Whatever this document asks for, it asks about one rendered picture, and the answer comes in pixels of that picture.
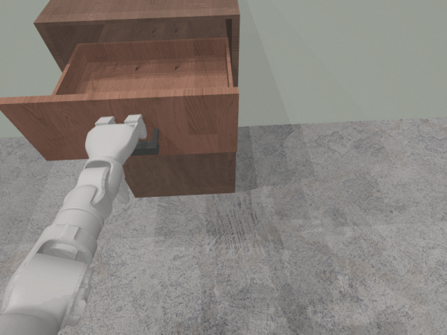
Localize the drawer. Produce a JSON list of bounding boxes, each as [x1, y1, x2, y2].
[[0, 37, 239, 161]]

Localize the robot left upper arm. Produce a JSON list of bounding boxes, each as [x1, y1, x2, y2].
[[0, 253, 94, 335]]

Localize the robot left forearm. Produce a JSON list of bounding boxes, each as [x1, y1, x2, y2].
[[1, 156, 124, 314]]

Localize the cabinet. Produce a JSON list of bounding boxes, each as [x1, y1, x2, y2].
[[34, 0, 240, 198]]

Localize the handle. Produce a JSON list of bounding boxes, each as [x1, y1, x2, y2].
[[130, 128, 159, 156]]

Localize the left robot hand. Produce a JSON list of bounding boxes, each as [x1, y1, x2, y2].
[[85, 114, 147, 204]]

